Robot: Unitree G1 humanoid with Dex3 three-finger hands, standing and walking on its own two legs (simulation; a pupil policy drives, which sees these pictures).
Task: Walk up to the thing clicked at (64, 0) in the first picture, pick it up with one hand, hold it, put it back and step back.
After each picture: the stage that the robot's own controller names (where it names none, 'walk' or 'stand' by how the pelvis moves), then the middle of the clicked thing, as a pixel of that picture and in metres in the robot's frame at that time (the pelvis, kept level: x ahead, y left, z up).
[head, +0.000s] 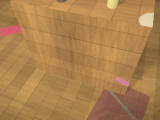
stand; out of the picture +1.02 +0.16 +0.10
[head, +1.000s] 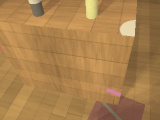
walk; out of the picture +0.90 +0.32 +0.11
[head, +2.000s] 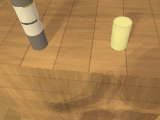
walk; (30, 21) +0.54 +0.22 +0.13
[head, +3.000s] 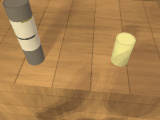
stand; (27, 35) +0.47 +0.21 +0.12
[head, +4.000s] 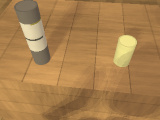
stand; (35, 36) +0.49 +0.20 +0.10
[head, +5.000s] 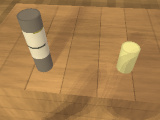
stand; (38, 44) +0.46 +0.19 +0.09
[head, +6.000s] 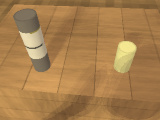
stand; (35, 44) +0.47 +0.20 +0.09
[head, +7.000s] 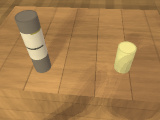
stand; (36, 45) +0.47 +0.20 +0.09
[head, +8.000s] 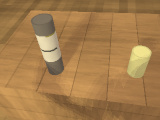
rise first; (50, 47) +0.46 +0.18 +0.10
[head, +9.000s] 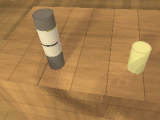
go down; (51, 42) +0.48 +0.18 +0.10
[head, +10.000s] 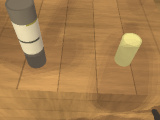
go down; (30, 37) +0.46 +0.16 +0.11
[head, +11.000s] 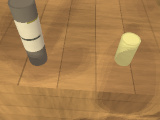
approach; (31, 35) +0.48 +0.17 +0.11
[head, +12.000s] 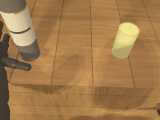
close in; (21, 28) +0.47 +0.18 +0.14
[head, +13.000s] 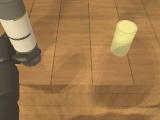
lift; (21, 34) +0.45 +0.18 +0.15
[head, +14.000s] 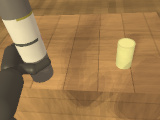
lift; (29, 42) +0.34 +0.15 +0.25
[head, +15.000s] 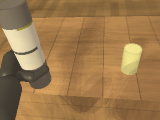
hold; (28, 49) +0.33 +0.16 +0.23
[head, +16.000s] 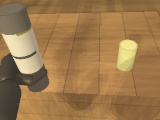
hold; (26, 53) +0.33 +0.17 +0.21
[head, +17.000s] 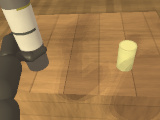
crouch; (26, 32) +0.39 +0.17 +0.24
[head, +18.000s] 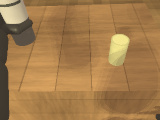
lower; (11, 4) +0.48 +0.18 +0.26
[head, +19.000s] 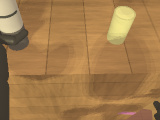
lower; (6, 13) +0.50 +0.19 +0.16
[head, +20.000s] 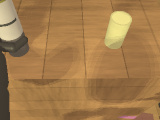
lower; (6, 21) +0.48 +0.19 +0.16
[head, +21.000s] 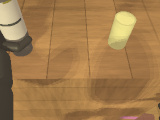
lower; (10, 20) +0.48 +0.18 +0.16
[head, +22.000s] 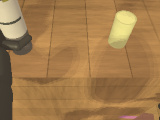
lower; (10, 19) +0.49 +0.19 +0.16
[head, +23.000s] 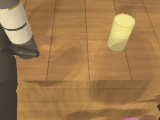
withdraw; (16, 25) +0.47 +0.17 +0.15
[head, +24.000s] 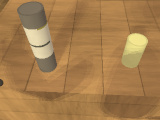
sink last; (40, 42) +0.45 +0.16 +0.13
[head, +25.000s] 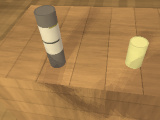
stand; (52, 40) +0.48 +0.17 +0.11
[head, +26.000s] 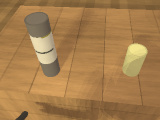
stand; (45, 48) +0.44 +0.16 +0.10
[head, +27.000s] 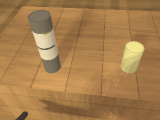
stand; (47, 45) +0.46 +0.17 +0.10
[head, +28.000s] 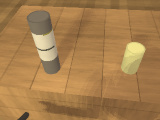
stand; (46, 46) +0.45 +0.17 +0.10
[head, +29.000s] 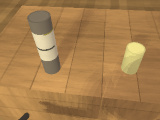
stand; (46, 46) +0.45 +0.17 +0.10
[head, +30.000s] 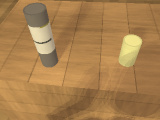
walk; (43, 39) +0.48 +0.17 +0.10
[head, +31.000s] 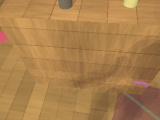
walk; out of the picture +0.78 +0.12 +0.12
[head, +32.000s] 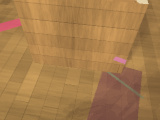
stand; out of the picture +1.14 +0.14 +0.11
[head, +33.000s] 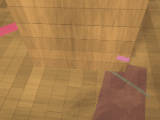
stand; out of the picture +1.09 +0.18 +0.12
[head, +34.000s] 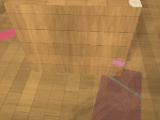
stand; out of the picture +1.10 +0.19 +0.10
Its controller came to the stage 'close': yes
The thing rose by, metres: 0.20
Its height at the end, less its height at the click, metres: +0.00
